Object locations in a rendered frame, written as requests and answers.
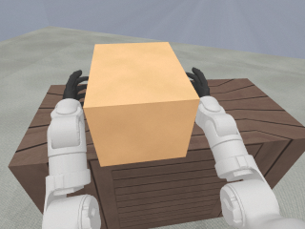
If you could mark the carton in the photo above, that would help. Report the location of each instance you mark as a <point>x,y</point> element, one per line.
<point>139,104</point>

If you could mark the robot right forearm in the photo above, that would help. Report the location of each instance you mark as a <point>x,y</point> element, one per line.
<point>232,160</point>

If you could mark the right robot upper arm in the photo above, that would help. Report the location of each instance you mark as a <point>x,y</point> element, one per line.
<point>250,204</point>

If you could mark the pedestal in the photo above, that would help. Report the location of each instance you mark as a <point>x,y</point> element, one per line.
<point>163,192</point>

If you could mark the robot left hand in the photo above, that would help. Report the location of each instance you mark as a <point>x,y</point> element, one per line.
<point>72,90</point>

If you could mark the robot right hand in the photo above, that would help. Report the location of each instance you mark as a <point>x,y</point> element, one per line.
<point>199,82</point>

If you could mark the left robot upper arm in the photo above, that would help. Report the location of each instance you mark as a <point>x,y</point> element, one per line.
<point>77,212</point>

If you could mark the robot left forearm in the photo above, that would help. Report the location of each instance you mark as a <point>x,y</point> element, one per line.
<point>67,147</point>

